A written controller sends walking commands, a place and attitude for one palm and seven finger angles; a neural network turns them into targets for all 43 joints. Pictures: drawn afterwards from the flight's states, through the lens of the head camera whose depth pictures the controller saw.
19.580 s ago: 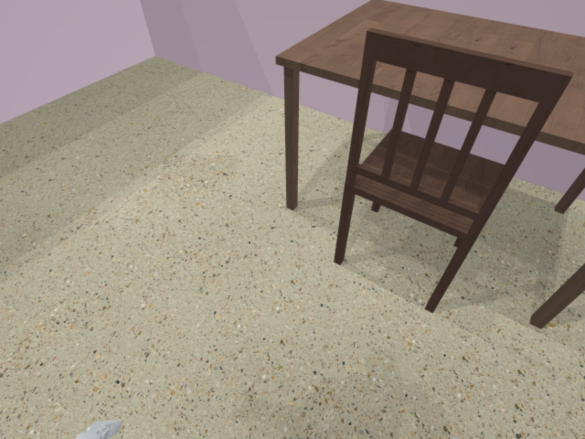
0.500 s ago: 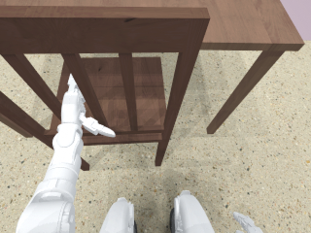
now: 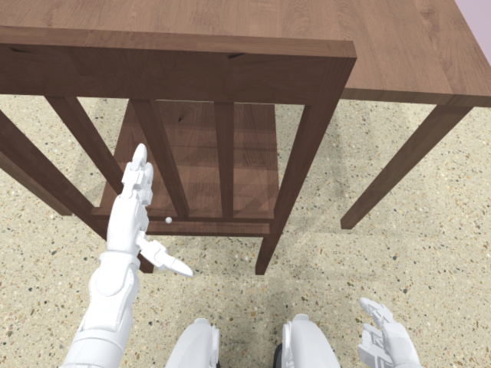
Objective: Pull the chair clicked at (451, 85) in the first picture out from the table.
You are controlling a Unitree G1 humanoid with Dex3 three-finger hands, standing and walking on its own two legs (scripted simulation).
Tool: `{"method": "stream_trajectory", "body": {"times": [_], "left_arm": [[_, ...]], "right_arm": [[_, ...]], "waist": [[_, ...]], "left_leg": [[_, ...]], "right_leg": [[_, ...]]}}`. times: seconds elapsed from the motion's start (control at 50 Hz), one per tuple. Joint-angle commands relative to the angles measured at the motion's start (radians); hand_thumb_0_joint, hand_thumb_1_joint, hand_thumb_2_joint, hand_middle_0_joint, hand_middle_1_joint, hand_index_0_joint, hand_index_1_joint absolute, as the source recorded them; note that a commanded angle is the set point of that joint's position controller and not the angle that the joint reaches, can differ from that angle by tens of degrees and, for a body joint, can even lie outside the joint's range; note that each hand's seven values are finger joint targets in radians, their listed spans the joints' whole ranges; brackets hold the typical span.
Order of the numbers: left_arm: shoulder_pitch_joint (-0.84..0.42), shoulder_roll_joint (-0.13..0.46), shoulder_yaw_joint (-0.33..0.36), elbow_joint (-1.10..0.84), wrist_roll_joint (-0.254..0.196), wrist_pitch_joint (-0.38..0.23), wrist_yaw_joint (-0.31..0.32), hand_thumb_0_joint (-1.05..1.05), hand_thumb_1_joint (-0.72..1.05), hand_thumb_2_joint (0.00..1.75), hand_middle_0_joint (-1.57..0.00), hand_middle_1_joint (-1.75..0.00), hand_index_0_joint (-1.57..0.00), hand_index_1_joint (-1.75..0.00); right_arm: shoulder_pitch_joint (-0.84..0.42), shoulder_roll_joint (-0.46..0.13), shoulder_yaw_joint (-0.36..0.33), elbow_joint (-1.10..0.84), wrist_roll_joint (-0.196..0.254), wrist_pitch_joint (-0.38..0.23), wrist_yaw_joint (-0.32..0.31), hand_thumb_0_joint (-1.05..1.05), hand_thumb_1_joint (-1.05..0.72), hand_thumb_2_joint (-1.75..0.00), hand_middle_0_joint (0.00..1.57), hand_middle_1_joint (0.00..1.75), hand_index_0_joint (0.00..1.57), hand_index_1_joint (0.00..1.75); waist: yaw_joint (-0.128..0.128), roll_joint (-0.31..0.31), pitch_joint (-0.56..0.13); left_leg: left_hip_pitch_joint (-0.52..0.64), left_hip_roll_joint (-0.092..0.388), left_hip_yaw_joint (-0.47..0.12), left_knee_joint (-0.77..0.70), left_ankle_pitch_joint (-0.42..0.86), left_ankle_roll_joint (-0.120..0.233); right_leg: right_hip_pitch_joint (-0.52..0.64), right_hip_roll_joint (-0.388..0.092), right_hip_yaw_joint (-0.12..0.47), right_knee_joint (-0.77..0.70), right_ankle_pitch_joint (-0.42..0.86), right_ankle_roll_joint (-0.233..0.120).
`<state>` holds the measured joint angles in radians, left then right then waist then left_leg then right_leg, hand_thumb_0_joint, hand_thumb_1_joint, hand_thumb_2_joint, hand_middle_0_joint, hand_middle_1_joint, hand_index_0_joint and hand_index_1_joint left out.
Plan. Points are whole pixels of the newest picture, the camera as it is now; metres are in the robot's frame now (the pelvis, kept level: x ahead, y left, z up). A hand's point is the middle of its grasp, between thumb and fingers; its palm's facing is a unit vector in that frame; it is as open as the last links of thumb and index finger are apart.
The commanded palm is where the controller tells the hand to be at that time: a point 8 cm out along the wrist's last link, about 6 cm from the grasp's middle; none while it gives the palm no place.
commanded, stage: draw the fingers out of the gap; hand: left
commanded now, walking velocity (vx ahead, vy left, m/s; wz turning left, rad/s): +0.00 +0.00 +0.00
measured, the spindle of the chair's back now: (168, 170) +0.41 +0.14 +0.04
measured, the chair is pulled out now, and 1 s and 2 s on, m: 0.04 0.04 0.04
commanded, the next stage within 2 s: aim the fingers beside a spindle in 0.20 s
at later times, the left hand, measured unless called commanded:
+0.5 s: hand (159, 258) +0.28 +0.14 +0.01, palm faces -0.03 -1.00 -0.03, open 17.5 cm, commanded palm +0.26 +0.19 +0.02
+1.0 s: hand (164, 250) +0.29 +0.13 +0.02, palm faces -0.06 -1.00 -0.02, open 17.0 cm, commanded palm +0.27 +0.18 +0.02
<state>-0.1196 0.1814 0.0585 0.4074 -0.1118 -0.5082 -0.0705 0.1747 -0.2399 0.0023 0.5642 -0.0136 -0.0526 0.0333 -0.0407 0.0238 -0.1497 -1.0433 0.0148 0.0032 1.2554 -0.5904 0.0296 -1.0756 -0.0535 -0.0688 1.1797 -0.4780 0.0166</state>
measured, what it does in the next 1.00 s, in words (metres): stands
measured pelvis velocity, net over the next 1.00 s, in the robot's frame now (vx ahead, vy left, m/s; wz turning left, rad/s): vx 0.00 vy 0.00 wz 0.01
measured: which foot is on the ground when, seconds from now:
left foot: down 0.00-1.00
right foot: down 0.00-1.00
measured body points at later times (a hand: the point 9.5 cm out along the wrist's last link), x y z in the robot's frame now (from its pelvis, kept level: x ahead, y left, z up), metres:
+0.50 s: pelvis +0.00 -0.02 -0.01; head +0.10 +0.00 +0.43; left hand +0.27 +0.20 +0.01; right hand +0.19 -0.25 -0.10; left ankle +0.00 +0.10 -0.63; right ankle +0.04 -0.14 -0.63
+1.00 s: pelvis +0.00 +0.00 -0.01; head +0.10 +0.01 +0.43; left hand +0.29 +0.19 +0.02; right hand +0.17 -0.24 -0.10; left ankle +0.00 +0.10 -0.63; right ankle +0.04 -0.14 -0.63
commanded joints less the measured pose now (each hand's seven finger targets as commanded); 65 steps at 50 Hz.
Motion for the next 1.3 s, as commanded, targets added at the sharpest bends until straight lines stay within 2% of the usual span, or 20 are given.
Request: {"method": "stream_trajectory", "body": {"times": [0.0, 0.04, 0.1, 0.22, 0.3, 0.32, 0.38, 0.4, 0.46, 0.5, 0.62, 0.7, 0.82, 0.92, 0.96, 1.06, 1.1, 1.14, 1.2, 1.28], "left_arm": [[-0.062, 0.07, 0.013, -0.219, -0.028, -0.01, -0.036, 0.0, -0.55, 0.2, 0.0, 0.0, 0.0, 0.0], [-0.036, 0.068, 0.018, -0.249, -0.041, 0.012, -0.042, 0.0, -0.55, 0.2, 0.0, 0.0, 0.0, 0.0], [0.004, 0.085, 0.04, -0.293, -0.05, 0.013, -0.036, 0.0, -0.55, 0.2, 0.0, 0.0, 0.0, 0.0], [0.054, 0.102, 0.037, -0.405, -0.038, -0.048, -0.028, 0.0, -0.55, 0.2, 0.0, 0.0, 0.0, 0.0], [0.2, 0.118, 0.054, -0.384, -0.053, -0.03, -0.063, 0.0, -0.55, 0.2, 0.0, 0.0, 0.0, 0.0], [0.139, 0.097, 0.048, -0.417, -0.076, -0.043, -0.073, 0.0, -0.55, 0.2, 0.0, 0.0, 0.0, 0.0], [0.118, 0.112, 0.058, -0.421, -0.084, -0.045, -0.087, 0.0, -0.54, 0.22, -0.01, -0.01, -0.01, -0.01], [0.1, 0.105, 0.044, -0.431, -0.085, -0.044, -0.088, 0.0, -0.54, 0.22, -0.01, -0.02, -0.01, -0.02], [0.095, 0.11, 0.047, -0.44, -0.089, -0.04, -0.093, 0.0, -0.53, 0.23, -0.02, -0.03, -0.02, -0.03], [0.075, 0.129, 0.056, -0.439, -0.086, -0.031, -0.091, 0.0, -0.53, 0.24, -0.02, -0.03, -0.02, -0.03], [0.103, 0.112, 0.052, -0.42, -0.083, 0.015, -0.076, 0.0, -0.52, 0.26, -0.04, -0.05, -0.04, -0.05], [0.134, 0.12, 0.07, -0.402, -0.08, 0.033, -0.057, 0.0, -0.51, 0.28, -0.05, -0.06, -0.05, -0.06], [0.099, 0.097, 0.033, -0.464, -0.068, 0.005, -0.04, 0.0, -0.5, 0.3, -0.06, -0.08, -0.06, -0.08], [0.096, 0.084, 0.009, -0.423, -0.054, 0.003, -0.04, 0.0, -0.5, 0.3, -0.06, -0.08, -0.06, -0.08], [0.06, 0.054, -0.028, -0.434, -0.047, 0.008, -0.036, 0.0, -0.5, 0.3, -0.06, -0.08, -0.06, -0.08], [0.086, 0.069, -0.01, -0.471, -0.042, 0.018, -0.017, 0.0, -0.5, 0.3, -0.06, -0.08, -0.06, -0.08], [0.097, 0.099, 0.021, -0.468, -0.036, 0.018, -0.002, 0.0, -0.5, 0.3, -0.06, -0.08, -0.06, -0.08], [0.067, 0.071, -0.002, -0.455, -0.033, 0.02, 0.008, 0.0, -0.5, 0.3, -0.06, -0.08, -0.06, -0.08], [0.091, 0.076, 0.007, -0.44, -0.029, 0.019, 0.012, 0.0, -0.5, 0.3, -0.06, -0.08, -0.06, -0.08], [0.081, 0.032, -0.044, -0.446, -0.031, 0.023, -0.004, 0.0, -0.5, 0.3, -0.06, -0.08, -0.06, -0.08]], "right_arm": [[0.036, -0.144, -0.054, -0.132, 0.016, -0.036, -0.013, 0.0, -0.9, -0.9, 0.2, 0.3, 0.2, 0.3], [0.03, -0.143, -0.053, -0.145, 0.02, -0.034, -0.018, 0.0, -0.9, -0.9, 0.2, 0.3, 0.2, 0.3], [0.019, -0.136, -0.047, -0.158, 0.02, -0.04, -0.027, 0.0, -0.9, -0.9, 0.2, 0.3, 0.2, 0.3], [0.002, -0.126, -0.045, -0.159, 0.009, -0.075, -0.032, 0.0, -0.9, -0.9, 0.2, 0.3, 0.2, 0.3], [-0.001, -0.13, -0.045, -0.167, 0.014, -0.086, -0.03, 0.0, -0.9, -0.9, 0.2, 0.3, 0.2, 0.3], [-0.01, -0.127, -0.042, -0.16, 0.014, -0.092, -0.033, 0.0, -0.9, -0.9, 0.2, 0.3, 0.2, 0.3], [-0.013, -0.133, -0.043, -0.152, 0.015, -0.106, -0.041, 0.0, -0.9, -0.9, 0.2, 0.3, 0.2, 0.3], [-0.016, -0.135, -0.042, -0.151, 0.014, -0.112, -0.043, 0.0, -0.9, -0.9, 0.2, 0.3, 0.2, 0.3], [-0.011, -0.137, -0.043, -0.148, 0.014, -0.124, -0.047, 0.0, -0.9, -0.9, 0.2, 0.3, 0.2, 0.3], [-0.01, -0.141, -0.043, -0.144, 0.014, -0.129, -0.051, 0.0, -0.9, -0.9, 0.2, 0.3, 0.2, 0.3], [-0.008, -0.143, -0.041, -0.156, 0.016, -0.126, -0.048, 0.0, -0.9, -0.9, 0.2, 0.3, 0.2, 0.3], [-0.003, -0.143, -0.039, -0.165, 0.015, -0.119, -0.045, 0.0, -0.9, -0.9, 0.2, 0.3, 0.2, 0.3], [0.002, -0.138, -0.04, -0.166, 0.012, -0.124, -0.042, 0.0, -0.9, -0.9, 0.2, 0.3, 0.2, 0.3], [0.005, -0.145, -0.038, -0.156, 0.012, -0.122, -0.041, 0.0, -0.9, -0.9, 0.2, 0.3, 0.2, 0.3], [0.004, -0.143, -0.04, -0.157, 0.012, -0.121, -0.042, 0.0, -0.9, -0.9, 0.2, 0.3, 0.2, 0.3], [0.008, -0.14, -0.043, -0.169, 0.01, -0.112, -0.039, 0.0, -0.9, -0.9, 0.2, 0.3, 0.2, 0.3], [0.009, -0.14, -0.041, -0.166, 0.008, -0.107, -0.039, 0.0, -0.9, -0.9, 0.2, 0.3, 0.2, 0.3], [0.007, -0.136, -0.04, -0.164, 0.006, -0.101, -0.038, 0.0, -0.9, -0.9, 0.2, 0.3, 0.2, 0.3], [0.009, -0.135, -0.039, -0.165, 0.006, -0.098, -0.036, 0.0, -0.9, -0.9, 0.2, 0.3, 0.2, 0.3], [0.007, -0.132, -0.041, -0.167, 0.008, -0.094, -0.034, 0.0, -0.9, -0.9, 0.2, 0.3, 0.2, 0.3]], "waist": [[-0.006, 0.027, -0.384], [-0.01, -0.035, -0.372], [-0.004, -0.056, -0.355], [-0.001, 0.009, -0.357], [0.003, -0.015, -0.341], [-0.009, -0.003, -0.338], [-0.01, 0.011, -0.323], [-0.021, 0.003, -0.325], [-0.015, 0.02, -0.345], [-0.018, 0.015, -0.349], [-0.005, 0.016, -0.354], [-0.001, -0.019, -0.346], [-0.006, 0.019, -0.36], [-0.022, 0.003, -0.315], [-0.027, 0.029, -0.313], [-0.007, 0.033, -0.372], [0.003, 0.032, -0.378], [-0.015, 0.012, -0.359], [-0.007, 0.015, -0.353], [-0.017, 0.026, -0.366]], "left_leg": [[0.248, -0.008, -0.043, -0.207, 0.42, -0.033], [0.209, -0.012, -0.037, -0.204, 0.388, -0.024], [0.168, -0.019, -0.03, -0.199, 0.35, -0.017], [0.163, -0.021, -0.027, -0.169, 0.334, -0.016], [0.123, -0.024, -0.021, -0.16, 0.319, -0.014], [0.108, -0.027, -0.023, -0.148, 0.305, -0.014], [0.097, -0.025, -0.029, -0.142, 0.27, -0.015], [0.096, -0.024, -0.03, -0.135, 0.273, -0.011], [0.104, -0.025, -0.031, -0.135, 0.264, -0.012], [0.096, -0.023, -0.032, -0.13, 0.266, -0.01], [0.109, -0.025, -0.035, -0.151, 0.269, -0.013], [0.093, -0.024, -0.033, -0.156, 0.264, -0.013], [0.137, -0.02, -0.04, -0.163, 0.292, -0.017], [0.128, -0.015, -0.052, -0.168, 0.263, -0.02], [0.151, -0.015, -0.057, -0.168, 0.271, -0.021], [0.188, -0.013, -0.058, -0.172, 0.336, -0.026], [0.181, -0.013, -0.058, -0.173, 0.349, -0.027], [0.173, -0.013, -0.057, -0.166, 0.332, -0.025], [0.163, -0.014, -0.055, -0.167, 0.338, -0.025], [0.184, -0.014, -0.053, -0.165, 0.353, -0.026]], "right_leg": [[0.275, 0.048, 0.005, -0.122, 0.251, -0.051], [0.305, 0.047, 0.007, -0.127, 0.263, -0.045], [0.33, 0.047, 0.015, -0.131, 0.254, -0.043], [0.298, 0.046, 0.027, -0.113, 0.232, -0.047], [0.319, 0.046, 0.033, -0.12, 0.233, -0.046], [0.307, 0.044, 0.036, -0.118, 0.225, -0.044], [0.275, 0.045, 0.035, -0.112, 0.174, -0.045], [0.267, 0.045, 0.036, -0.111, 0.175, -0.043], [0.264, 0.043, 0.036, -0.113, 0.155, -0.044], [0.262, 0.043, 0.038, -0.11, 0.151, -0.043], [0.263, 0.044, 0.025, -0.109, 0.147, -0.044], [0.274, 0.044, 0.023, -0.114, 0.145, -0.041], [0.25, 0.044, 0.014, -0.103, 0.158, -0.045], [0.21, 0.046, 0.004, -0.101, 0.121, -0.045], [0.185, 0.044, 0.0, -0.096, 0.12, -0.046], [0.213, 0.042, -0.004, -0.086, 0.162, -0.048], [0.228, 0.044, -0.003, -0.082, 0.172, -0.05], [0.211, 0.044, -0.003, -0.086, 0.168, -0.045], [0.225, 0.045, -0.002, -0.086, 0.175, -0.049], [0.228, 0.042, -0.001, -0.09, 0.197, -0.047]]}}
